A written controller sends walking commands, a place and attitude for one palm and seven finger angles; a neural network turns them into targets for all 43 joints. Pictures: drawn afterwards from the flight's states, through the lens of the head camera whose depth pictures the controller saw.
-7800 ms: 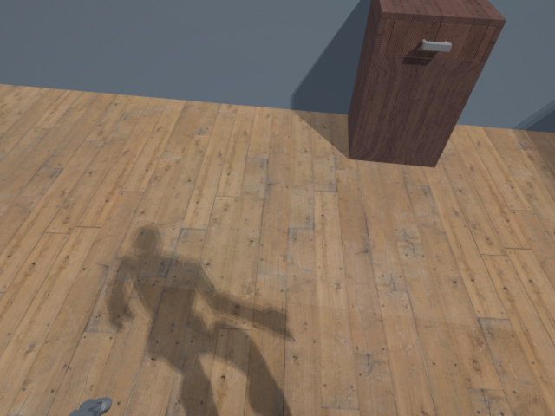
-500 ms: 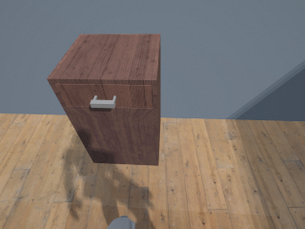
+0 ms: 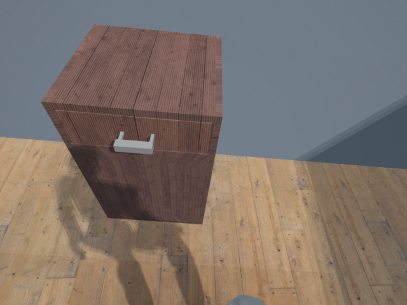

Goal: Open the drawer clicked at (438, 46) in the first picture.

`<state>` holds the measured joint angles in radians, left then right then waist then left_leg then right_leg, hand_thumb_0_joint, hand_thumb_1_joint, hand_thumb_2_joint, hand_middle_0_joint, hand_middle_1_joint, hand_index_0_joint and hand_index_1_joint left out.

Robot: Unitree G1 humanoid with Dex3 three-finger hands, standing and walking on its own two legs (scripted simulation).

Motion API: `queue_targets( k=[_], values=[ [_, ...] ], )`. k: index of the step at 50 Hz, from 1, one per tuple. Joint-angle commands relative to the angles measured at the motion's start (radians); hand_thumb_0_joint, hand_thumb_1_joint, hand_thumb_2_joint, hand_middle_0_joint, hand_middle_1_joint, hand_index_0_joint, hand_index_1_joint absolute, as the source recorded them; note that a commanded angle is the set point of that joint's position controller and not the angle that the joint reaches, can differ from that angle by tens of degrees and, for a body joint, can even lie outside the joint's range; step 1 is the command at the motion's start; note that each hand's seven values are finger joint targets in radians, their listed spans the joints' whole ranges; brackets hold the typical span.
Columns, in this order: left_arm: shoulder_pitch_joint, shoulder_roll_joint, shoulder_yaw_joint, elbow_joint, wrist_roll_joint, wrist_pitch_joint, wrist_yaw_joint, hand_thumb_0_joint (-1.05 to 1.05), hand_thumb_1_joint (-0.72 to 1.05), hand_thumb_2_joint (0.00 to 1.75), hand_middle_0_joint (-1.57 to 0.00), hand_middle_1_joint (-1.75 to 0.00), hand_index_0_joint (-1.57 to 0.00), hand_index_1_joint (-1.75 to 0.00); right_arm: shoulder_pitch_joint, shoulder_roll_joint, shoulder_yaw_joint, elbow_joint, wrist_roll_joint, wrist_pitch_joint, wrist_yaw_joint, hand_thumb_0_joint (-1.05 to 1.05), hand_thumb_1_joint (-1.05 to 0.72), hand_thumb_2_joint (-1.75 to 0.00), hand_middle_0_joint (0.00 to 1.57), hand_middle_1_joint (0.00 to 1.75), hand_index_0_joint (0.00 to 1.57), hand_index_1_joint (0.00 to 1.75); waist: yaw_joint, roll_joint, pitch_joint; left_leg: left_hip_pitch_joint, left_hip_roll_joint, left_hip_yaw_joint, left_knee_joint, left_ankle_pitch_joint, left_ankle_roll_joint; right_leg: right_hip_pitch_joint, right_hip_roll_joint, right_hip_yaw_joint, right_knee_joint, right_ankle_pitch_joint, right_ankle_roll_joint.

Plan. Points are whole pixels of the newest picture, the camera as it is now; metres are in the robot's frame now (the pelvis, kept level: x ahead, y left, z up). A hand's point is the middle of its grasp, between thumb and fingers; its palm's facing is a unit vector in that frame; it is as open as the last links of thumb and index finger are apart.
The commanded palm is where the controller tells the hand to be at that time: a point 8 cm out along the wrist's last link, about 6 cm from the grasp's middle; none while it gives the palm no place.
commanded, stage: come to a stop and stand still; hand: left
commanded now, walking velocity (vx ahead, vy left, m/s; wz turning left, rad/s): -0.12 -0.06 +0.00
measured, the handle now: (135, 141) +0.54 +0.23 -0.10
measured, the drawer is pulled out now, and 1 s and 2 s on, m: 0.00 0.00 0.00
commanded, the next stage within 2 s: look again from close up in 0.74 s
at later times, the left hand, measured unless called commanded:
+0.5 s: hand out of the picture +0.05 +0.08 -0.16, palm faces +0.01 -0.97 -0.25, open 7.2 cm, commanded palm none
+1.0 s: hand out of the picture -0.06 +0.07 -0.18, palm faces +0.04 -0.98 -0.20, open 7.3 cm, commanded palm none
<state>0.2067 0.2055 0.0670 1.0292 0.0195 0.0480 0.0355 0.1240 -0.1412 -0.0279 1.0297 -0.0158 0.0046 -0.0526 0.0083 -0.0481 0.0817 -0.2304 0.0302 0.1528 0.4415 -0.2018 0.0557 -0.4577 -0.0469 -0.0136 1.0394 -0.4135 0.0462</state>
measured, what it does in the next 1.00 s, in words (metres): steps to the right: right foot, then left foot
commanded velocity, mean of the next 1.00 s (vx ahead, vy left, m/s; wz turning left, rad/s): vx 0.00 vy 0.00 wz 0.00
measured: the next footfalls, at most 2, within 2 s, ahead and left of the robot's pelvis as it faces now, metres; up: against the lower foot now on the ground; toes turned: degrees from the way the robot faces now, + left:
right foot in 0.26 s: +0.00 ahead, -0.19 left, +0.00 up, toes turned -4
left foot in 0.58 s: -0.02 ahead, +0.03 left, +0.00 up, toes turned +3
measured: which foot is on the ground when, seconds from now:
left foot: down 0.00-0.26, up 0.28-0.56, down 0.58-1.00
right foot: up 0.00-0.24, down 0.26-1.00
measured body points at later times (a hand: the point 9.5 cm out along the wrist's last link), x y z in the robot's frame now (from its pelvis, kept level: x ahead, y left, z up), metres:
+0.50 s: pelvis -0.02 -0.10 +0.00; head +0.00 -0.13 +0.45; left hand +0.04 +0.13 -0.14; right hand -0.03 -0.33 -0.18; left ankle -0.06 +0.04 -0.71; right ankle -0.04 -0.18 -0.74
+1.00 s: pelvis -0.05 -0.09 -0.01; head -0.03 -0.10 +0.44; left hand -0.07 +0.12 -0.16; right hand -0.03 -0.32 -0.17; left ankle -0.06 +0.03 -0.74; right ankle -0.04 -0.18 -0.74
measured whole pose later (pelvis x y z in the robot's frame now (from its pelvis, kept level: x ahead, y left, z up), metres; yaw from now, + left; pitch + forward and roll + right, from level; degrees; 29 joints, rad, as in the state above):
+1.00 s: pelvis -0.05 -0.09 -0.01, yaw +1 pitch -1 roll -2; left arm 0.32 0.11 0.00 1.11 0.01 -0.03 0.04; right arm 0.26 -0.18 -0.01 1.05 -0.01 0.00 -0.03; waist -0.01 0.06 0.05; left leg -0.21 0.04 0.02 0.54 -0.30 0.00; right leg -0.21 0.03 -0.10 0.48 -0.25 -0.04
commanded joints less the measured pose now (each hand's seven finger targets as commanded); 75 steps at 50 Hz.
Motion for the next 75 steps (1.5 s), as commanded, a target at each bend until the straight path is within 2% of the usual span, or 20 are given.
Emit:
queue_targets(
  k=[1, 8, 11, 13, 14, 15, 16, 18, 24, 29, 33, 41, 42, 43, 44, 46, 51, 55, 72, 75],
  values=[
    [0.103, 0.040, 0.017, -0.049, 0.001, 0.027, -0.008, 0.00, 0.90, 0.90, -0.20, -0.30, -0.20, -0.30, 0.070, -0.181, -0.048, -0.045, -0.005, -0.001, -0.008, 0.00, -0.90, -0.90, 0.20, 0.30, 0.20, 0.30, 0.003, 0.187, -0.107, 0.065, 0.312, -0.193, -0.101, 0.620, 0.133, -0.014, -0.003, 0.055, 0.081, 0.019, 0.007],
    [0.000, 0.035, -0.005, -0.107, -0.002, 0.001, -0.013, 0.00, 0.90, 0.90, -0.20, -0.30, -0.20, -0.30, 0.122, -0.207, -0.064, -0.043, -0.016, 0.012, 0.017, 0.00, -0.90, -0.90, 0.20, 0.30, 0.20, 0.30, -0.036, 0.267, -0.126, 0.088, 0.278, -0.225, -0.086, 0.396, 0.111, 0.119, 0.007, -0.026, -0.297, -0.032, -0.013],
    [0.083, 0.066, -0.001, -0.080, -0.002, -0.023, -0.011, 0.00, 0.90, 0.90, -0.20, -0.30, -0.20, -0.30, 0.132, -0.203, -0.065, -0.039, -0.004, 0.015, 0.029, 0.00, -0.90, -0.90, 0.20, 0.30, 0.20, 0.30, 0.004, 0.187, -0.168, 0.015, 0.208, -0.183, 0.016, 0.237, 0.029, 0.319, 0.009, -0.042, -0.637, 0.226, -0.020],
    [0.058, 0.189, 0.009, -0.083, 0.012, -0.047, -0.002, 0.00, 0.90, 0.90, -0.20, -0.30, -0.20, -0.30, 0.156, -0.080, -0.040, -0.063, 0.009, 0.019, 0.036, 0.00, -0.90, -0.90, 0.20, 0.30, 0.20, 0.30, -0.017, -0.196, -0.129, -0.182, 0.029, -0.068, 0.210, -0.258, -0.080, 0.359, -0.257, 0.240, -0.741, 0.534, -0.101],
    [0.051, 0.195, 0.002, -0.092, 0.007, -0.046, -0.003, 0.00, 0.90, 0.90, -0.20, -0.30, -0.20, -0.30, 0.111, -0.094, -0.039, -0.082, 0.008, 0.032, 0.035, 0.00, -0.90, -0.90, 0.20, 0.30, 0.20, 0.30, 0.007, -0.180, -0.121, -0.153, 0.017, -0.129, 0.319, -0.366, -0.074, 0.251, -0.317, 0.237, -0.747, 0.583, -0.183],
    [0.017, 0.170, -0.004, -0.094, 0.009, -0.039, -0.003, 0.00, 0.90, 0.90, -0.20, -0.30, -0.20, -0.30, 0.089, -0.082, -0.039, -0.085, 0.006, 0.042, 0.036, 0.00, -0.90, -0.90, 0.20, 0.30, 0.20, 0.30, -0.009, -0.115, -0.085, -0.136, 0.021, -0.160, 0.371, -0.348, -0.067, 0.200, -0.283, 0.187, -0.749, 0.571, -0.202],
    [-0.014, 0.160, 0.002, -0.090, 0.009, -0.045, 0.002, 0.00, 0.90, 0.90, -0.20, -0.30, -0.20, -0.30, 0.118, -0.080, -0.036, -0.067, 0.001, 0.044, 0.030, 0.00, -0.90, -0.90, 0.20, 0.30, 0.20, 0.30, -0.025, -0.224, -0.098, -0.170, 0.018, -0.166, 0.398, -0.333, -0.065, 0.248, -0.240, 0.177, -0.727, 0.606, -0.201],
    [-0.042, 0.108, -0.015, -0.083, -0.001, -0.048, 0.001, 0.00, 0.90, 0.90, -0.20, -0.30, -0.20, -0.30, 0.156, -0.101, -0.039, -0.021, 0.004, 0.041, 0.029, 0.00, -0.90, -0.90, 0.20, 0.30, 0.20, 0.30, -0.039, -0.181, -0.083, -0.151, 0.015, -0.155, 0.459, -0.256, -0.075, 0.266, -0.190, 0.101, -0.708, 0.639, -0.193],
    [0.034, 0.092, -0.012, -0.038, -0.002, -0.053, 0.002, 0.00, 0.90, 0.90, -0.20, -0.30, -0.20, -0.30, 0.148, -0.068, -0.020, 0.008, 0.007, 0.024, 0.024, 0.00, -0.90, -0.90, 0.20, 0.30, 0.20, 0.30, -0.004, -0.077, -0.049, -0.077, 0.016, -0.130, 0.202, -0.214, -0.081, 0.302, -0.178, 0.126, -0.709, 0.552, -0.209],
    [0.066, 0.036, -0.029, 0.006, -0.026, -0.060, 0.002, 0.00, 0.90, 0.90, -0.20, -0.30, -0.20, -0.30, 0.202, -0.102, -0.005, 0.068, 0.002, -0.012, 0.008, 0.00, -0.90, -0.90, 0.20, 0.30, 0.20, 0.30, -0.003, 0.074, -0.144, 0.155, 0.111, -0.213, -0.032, 0.314, -0.036, 0.305, -0.062, 0.069, -0.640, 0.501, -0.092],
    [0.060, 0.045, -0.031, 0.044, -0.022, -0.056, 0.001, 0.00, 0.90, 0.90, -0.20, -0.30, -0.20, -0.30, 0.172, -0.080, 0.007, 0.089, 0.003, -0.008, 0.003, 0.00, -0.90, -0.90, 0.20, 0.30, 0.20, 0.30, -0.001, 0.156, -0.085, 0.109, 0.099, -0.184, -0.062, 0.217, -0.043, 0.331, -0.061, 0.064, -0.672, 0.449, -0.084],
    [0.093, 0.033, -0.046, 0.084, -0.016, -0.054, -0.003, 0.00, 0.90, 0.90, -0.20, -0.30, -0.20, -0.30, 0.189, -0.080, 0.018, 0.094, 0.002, 0.003, 0.006, 0.00, -0.90, -0.90, 0.20, 0.30, 0.20, 0.30, -0.009, 0.037, 0.037, 0.070, 0.073, -0.175, -0.117, -0.001, -0.044, 0.261, -0.056, 0.096, -0.780, 0.196, -0.079],
    [0.215, 0.073, -0.039, 0.106, 0.005, -0.097, 0.043, 0.00, 0.90, 0.90, -0.20, -0.30, -0.20, -0.30, 0.099, -0.126, 0.005, 0.032, 0.013, -0.024, 0.020, 0.00, -0.90, -0.90, 0.20, 0.30, 0.20, 0.30, 0.038, -0.019, 0.045, -0.052, 0.048, -0.096, 0.141, -0.047, -0.075, 0.304, -0.132, 0.155, -0.711, 0.876, 0.020],
    [0.215, 0.111, -0.029, 0.065, 0.004, -0.109, 0.043, 0.00, 0.90, 0.90, -0.20, -0.30, -0.20, -0.30, 0.159, -0.058, 0.013, -0.015, 0.014, -0.017, 0.020, 0.00, -0.90, -0.90, 0.20, 0.30, 0.20, 0.30, -0.007, -0.036, -0.074, -0.085, 0.025, -0.157, 0.203, -0.201, -0.053, 0.415, -0.210, 0.206, -0.668, 1.016, -0.025],
    [0.189, 0.090, -0.039, 0.055, 0.002, -0.111, 0.034, 0.00, 0.90, 0.90, -0.20, -0.30, -0.20, -0.30, 0.158, -0.067, 0.009, -0.016, 0.014, -0.018, 0.019, 0.00, -0.90, -0.90, 0.20, 0.30, 0.20, 0.30, -0.014, 0.040, -0.088, -0.072, 0.029, -0.161, 0.216, -0.209, -0.046, 0.397, -0.207, 0.175, -0.672, 0.965, -0.088],
    [0.121, 0.079, -0.041, 0.027, 0.001, -0.104, 0.021, 0.00, 0.90, 0.90, -0.20, -0.30, -0.20, -0.30, 0.220, -0.055, 0.011, -0.013, 0.013, -0.013, 0.027, 0.00, -0.90, -0.90, 0.20, 0.30, 0.20, 0.30, -0.046, 0.005, -0.147, 0.014, 0.026, -0.140, 0.128, -0.156, -0.046, 0.320, -0.161, 0.118, -0.691, 0.502, -0.163],
    [0.105, 0.023, -0.055, 0.018, -0.008, -0.076, 0.005, 0.00, 0.90, 0.90, -0.20, -0.30, -0.20, -0.30, 0.238, -0.095, 0.019, -0.009, -0.005, -0.027, 0.027, 0.00, -0.90, -0.90, 0.20, 0.30, 0.20, 0.30, -0.024, 0.077, 0.005, -0.048, 0.081, -0.222, -0.051, -0.058, -0.015, 0.188, -0.038, 0.052, -0.663, 0.074, -0.100],
    [0.141, 0.021, -0.061, 0.034, -0.006, -0.071, -0.003, 0.00, 0.90, 0.90, -0.20, -0.30, -0.20, -0.30, 0.234, -0.097, 0.025, -0.009, -0.003, -0.030, 0.026, 0.00, -0.90, -0.90, 0.20, 0.30, 0.20, 0.30, -0.006, 0.067, 0.071, -0.130, 0.076, -0.246, -0.127, -0.153, -0.006, 0.215, -0.027, 0.043, -0.644, 0.087, -0.092],
    [0.167, 0.000, -0.064, 0.062, -0.008, -0.074, -0.003, 0.00, 0.90, 0.90, -0.20, -0.30, -0.20, -0.30, 0.280, -0.080, 0.036, 0.059, 0.001, -0.050, 0.016, 0.00, -0.90, -0.90, 0.20, 0.30, 0.20, 0.30, 0.001, 0.067, -0.021, -0.030, 0.073, -0.223, -0.109, 0.047, 0.005, 0.272, -0.046, 0.033, -0.606, 0.259, -0.084],
    [0.170, 0.011, -0.056, 0.064, -0.001, -0.072, -0.004, 0.00, 0.90, 0.90, -0.20, -0.30, -0.20, -0.30, 0.289, -0.088, 0.033, 0.064, 0.000, -0.042, 0.020, 0.00, -0.90, -0.90, 0.20, 0.30, 0.20, 0.30, 0.003, 0.069, -0.004, -0.049, 0.063, -0.213, -0.098, -0.067, 0.011, 0.269, -0.048, 0.033, -0.590, 0.153, -0.098]
  ],
)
